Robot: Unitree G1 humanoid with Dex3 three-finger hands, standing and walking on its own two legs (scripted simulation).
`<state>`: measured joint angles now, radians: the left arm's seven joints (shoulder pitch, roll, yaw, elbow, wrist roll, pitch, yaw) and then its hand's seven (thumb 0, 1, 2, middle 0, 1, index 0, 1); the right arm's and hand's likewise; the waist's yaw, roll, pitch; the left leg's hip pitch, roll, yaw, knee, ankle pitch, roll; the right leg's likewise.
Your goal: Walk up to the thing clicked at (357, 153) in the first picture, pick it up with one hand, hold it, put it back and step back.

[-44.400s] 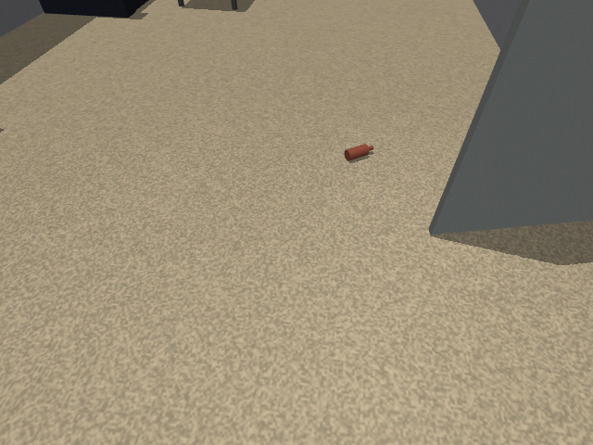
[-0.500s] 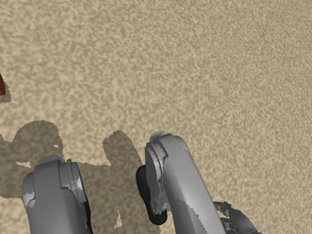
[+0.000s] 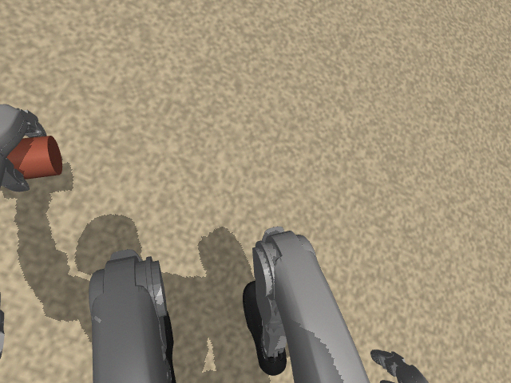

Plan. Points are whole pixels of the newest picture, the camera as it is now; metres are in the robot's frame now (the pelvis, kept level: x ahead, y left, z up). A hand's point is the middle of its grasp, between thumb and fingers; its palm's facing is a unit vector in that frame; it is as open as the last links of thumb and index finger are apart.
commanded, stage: lift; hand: left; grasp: from above
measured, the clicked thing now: out of the picture +0.47 +0.34 -0.17
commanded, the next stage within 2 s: hold in 1.28 s
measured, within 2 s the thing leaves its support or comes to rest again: neither
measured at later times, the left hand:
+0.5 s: hand out of the picture +0.38 +0.30 +0.06, palm faces -0.45 -0.11 -0.89, open 8.8 cm
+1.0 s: hand out of the picture +0.35 +0.27 +0.21, palm faces -0.47 -0.11 -0.88, open 8.9 cm
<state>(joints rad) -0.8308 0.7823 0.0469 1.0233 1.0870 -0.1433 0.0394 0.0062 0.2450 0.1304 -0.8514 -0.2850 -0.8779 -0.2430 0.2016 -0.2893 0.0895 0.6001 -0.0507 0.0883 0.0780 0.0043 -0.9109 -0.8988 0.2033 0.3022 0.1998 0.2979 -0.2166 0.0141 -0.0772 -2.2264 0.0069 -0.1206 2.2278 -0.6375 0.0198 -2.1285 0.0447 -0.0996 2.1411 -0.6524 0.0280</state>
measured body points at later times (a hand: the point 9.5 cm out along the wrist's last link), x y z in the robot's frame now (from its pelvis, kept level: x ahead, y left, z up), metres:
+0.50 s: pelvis +0.01 +0.00 +0.15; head +0.16 +0.05 +0.57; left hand +0.40 +0.30 +0.11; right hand +0.14 -0.25 +0.03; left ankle +0.09 +0.12 -0.35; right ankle +0.10 -0.12 -0.35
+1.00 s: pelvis +0.05 +0.01 +0.31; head +0.12 +0.02 +0.75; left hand +0.37 +0.27 +0.26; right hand +0.15 -0.26 +0.18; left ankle +0.08 +0.12 -0.35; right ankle +0.10 -0.12 -0.35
